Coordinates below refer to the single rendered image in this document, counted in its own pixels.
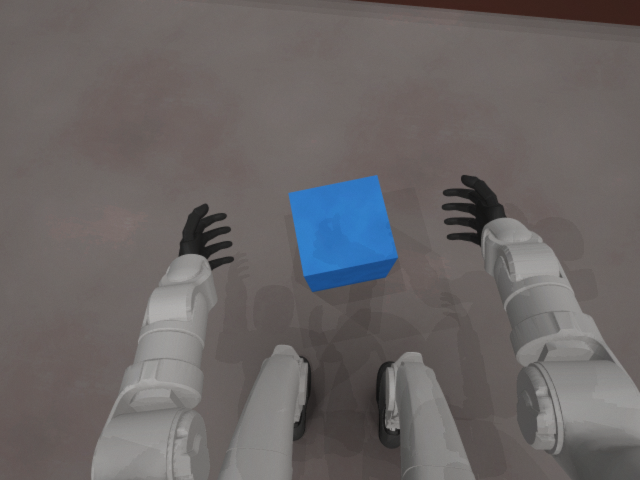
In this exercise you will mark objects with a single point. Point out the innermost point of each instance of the robot right forearm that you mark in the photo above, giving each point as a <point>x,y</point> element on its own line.
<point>546,320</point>

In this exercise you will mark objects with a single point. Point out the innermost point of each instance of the robot right hand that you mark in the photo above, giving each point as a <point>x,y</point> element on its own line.
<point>485,208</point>

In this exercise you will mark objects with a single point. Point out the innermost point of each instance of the robot left upper arm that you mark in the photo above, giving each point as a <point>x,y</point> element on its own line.
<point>165,444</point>

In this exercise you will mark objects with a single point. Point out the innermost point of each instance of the robot left forearm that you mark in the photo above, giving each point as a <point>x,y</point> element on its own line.
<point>166,370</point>

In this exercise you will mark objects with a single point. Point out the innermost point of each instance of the robot left shin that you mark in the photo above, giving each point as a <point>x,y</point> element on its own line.
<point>288,350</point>

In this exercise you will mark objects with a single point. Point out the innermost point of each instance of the robot right foot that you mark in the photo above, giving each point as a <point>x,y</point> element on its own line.
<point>390,438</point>

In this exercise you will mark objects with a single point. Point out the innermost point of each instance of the robot right upper arm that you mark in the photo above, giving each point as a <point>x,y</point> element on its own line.
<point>586,414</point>

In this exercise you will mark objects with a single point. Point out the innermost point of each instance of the robot left hand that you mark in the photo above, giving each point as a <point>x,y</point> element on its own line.
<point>194,240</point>

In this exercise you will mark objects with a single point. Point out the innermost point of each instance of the carton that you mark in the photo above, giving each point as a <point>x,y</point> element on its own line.
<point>343,233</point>

